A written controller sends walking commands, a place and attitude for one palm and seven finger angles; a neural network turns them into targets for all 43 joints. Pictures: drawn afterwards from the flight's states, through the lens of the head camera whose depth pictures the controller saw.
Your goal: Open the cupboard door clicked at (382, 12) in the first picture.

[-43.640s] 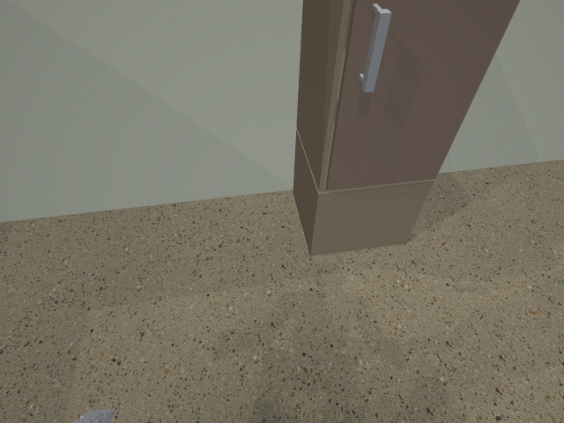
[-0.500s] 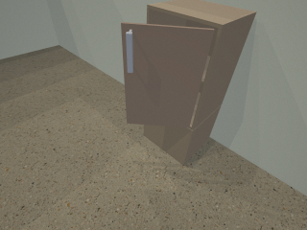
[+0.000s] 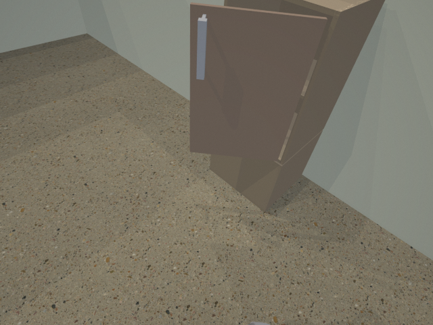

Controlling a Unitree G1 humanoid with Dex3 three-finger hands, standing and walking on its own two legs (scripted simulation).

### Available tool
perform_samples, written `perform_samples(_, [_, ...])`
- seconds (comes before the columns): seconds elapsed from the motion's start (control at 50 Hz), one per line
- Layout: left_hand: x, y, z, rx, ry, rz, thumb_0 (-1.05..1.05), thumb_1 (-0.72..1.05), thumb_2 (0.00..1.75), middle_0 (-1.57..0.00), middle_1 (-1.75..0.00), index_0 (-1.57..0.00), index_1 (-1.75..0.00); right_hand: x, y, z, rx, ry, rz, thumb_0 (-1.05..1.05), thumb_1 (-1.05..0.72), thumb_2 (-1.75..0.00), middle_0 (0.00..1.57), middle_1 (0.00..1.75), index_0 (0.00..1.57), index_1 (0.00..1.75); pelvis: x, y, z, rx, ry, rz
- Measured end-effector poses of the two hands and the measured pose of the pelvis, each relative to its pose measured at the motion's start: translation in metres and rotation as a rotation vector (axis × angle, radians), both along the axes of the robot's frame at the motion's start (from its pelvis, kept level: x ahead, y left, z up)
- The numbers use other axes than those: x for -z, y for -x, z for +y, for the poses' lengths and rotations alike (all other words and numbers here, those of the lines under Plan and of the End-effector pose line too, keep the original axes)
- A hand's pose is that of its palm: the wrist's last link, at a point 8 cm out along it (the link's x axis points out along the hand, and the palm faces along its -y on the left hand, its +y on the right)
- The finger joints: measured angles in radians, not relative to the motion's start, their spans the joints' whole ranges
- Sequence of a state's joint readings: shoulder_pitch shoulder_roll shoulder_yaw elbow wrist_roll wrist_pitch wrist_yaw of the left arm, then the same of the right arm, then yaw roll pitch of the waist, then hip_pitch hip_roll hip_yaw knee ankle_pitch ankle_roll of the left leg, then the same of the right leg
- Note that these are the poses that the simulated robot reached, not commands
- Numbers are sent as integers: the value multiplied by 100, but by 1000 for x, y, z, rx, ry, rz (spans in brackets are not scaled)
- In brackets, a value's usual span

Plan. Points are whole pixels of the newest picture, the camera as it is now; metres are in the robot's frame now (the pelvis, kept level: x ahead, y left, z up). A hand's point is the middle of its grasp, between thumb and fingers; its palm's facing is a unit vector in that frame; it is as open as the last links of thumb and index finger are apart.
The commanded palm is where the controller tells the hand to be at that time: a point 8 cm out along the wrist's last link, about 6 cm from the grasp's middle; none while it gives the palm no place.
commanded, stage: look again from close up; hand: left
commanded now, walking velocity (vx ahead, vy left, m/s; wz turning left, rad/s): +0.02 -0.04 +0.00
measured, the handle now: (202, 47) +0.85 +0.10 +0.13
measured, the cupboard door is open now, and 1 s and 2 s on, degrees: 40 40 40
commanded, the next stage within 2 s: shuffle to correct the standing spot in 0.60 s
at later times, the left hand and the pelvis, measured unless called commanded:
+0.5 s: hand out of the picture +0.09 +0.13 -0.18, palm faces +0.06 -0.98 -0.18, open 7.2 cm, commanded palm none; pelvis +0.07 -0.04 +0.00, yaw +0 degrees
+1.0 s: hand out of the picture +0.08 +0.10 -0.19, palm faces +0.09 -0.99 -0.13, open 7.4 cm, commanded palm none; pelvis +0.12 -0.05 -0.02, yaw +0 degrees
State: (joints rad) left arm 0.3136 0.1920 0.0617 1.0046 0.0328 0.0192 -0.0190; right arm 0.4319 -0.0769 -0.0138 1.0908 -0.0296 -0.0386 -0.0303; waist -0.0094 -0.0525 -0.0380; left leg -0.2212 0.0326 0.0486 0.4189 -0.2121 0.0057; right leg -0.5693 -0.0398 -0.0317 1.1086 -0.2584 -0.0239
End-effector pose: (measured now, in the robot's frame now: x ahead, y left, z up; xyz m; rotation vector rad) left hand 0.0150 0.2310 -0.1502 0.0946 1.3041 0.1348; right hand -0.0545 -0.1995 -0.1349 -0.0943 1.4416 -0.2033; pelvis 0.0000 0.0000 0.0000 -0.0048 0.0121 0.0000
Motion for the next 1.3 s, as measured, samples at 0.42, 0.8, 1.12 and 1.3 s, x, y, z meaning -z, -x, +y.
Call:
perform_samples(0.42, [5,-70,-43,-5,-38,-11,0,95,90,-20,-30,-20,-30,14,-103,-59,-43,23,-71,0,-91,-90,20,30,20,30,9,-54,-39,8,7,-8])
perform_samples(0.8, [-1,-48,-80,-24,6,149,1,91,90,-20,-30,-20,-30,15,-150,-71,-84,7,-40,1,-93,-90,20,30,20,30,2,-94,-51,5,-10,-7])
perform_samples(1.12, [14,-108,-69,-2,7,160,1,90,90,-20,-30,-20,-30,22,-140,-50,3,-22,28,0,-91,-90,20,30,20,30,15,-143,-54,12,-11,-7])
perform_samples(1.3, [3,-216,-65,-20,-113,-85,2,93,90,-19,-30,-20,-30,32,-135,-84,-9,-77,248,0,-90,-90,21,30,20,30,27,-185,-86,-36,-9,-21])
